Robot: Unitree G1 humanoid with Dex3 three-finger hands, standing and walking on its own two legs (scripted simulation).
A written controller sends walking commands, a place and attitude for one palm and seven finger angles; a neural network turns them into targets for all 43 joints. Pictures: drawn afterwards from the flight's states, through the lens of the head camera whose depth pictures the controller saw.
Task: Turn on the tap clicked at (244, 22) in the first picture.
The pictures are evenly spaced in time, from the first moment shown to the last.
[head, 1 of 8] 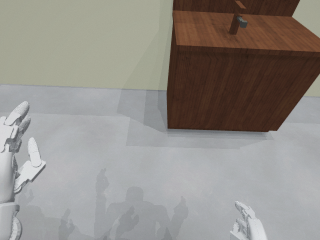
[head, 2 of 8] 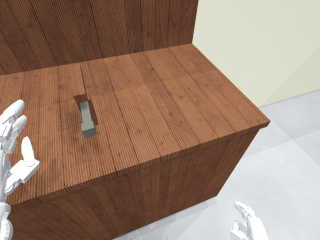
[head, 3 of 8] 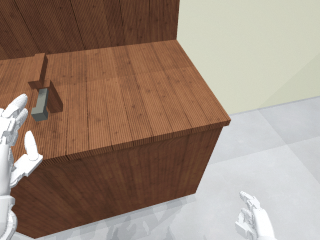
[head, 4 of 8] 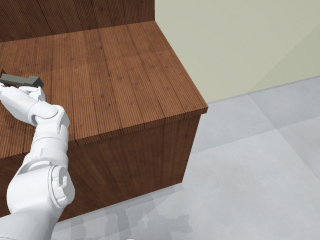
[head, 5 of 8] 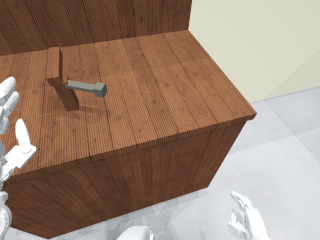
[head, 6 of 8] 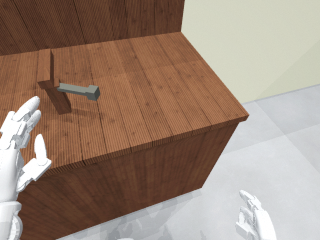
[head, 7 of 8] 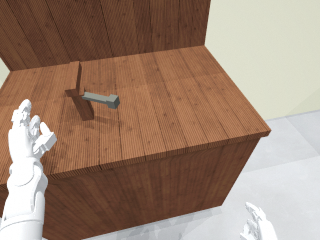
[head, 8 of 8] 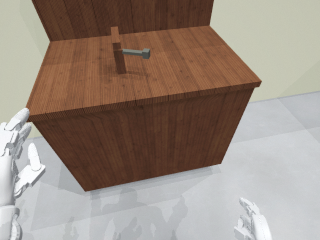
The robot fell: no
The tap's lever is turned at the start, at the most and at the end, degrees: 0 66 66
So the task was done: yes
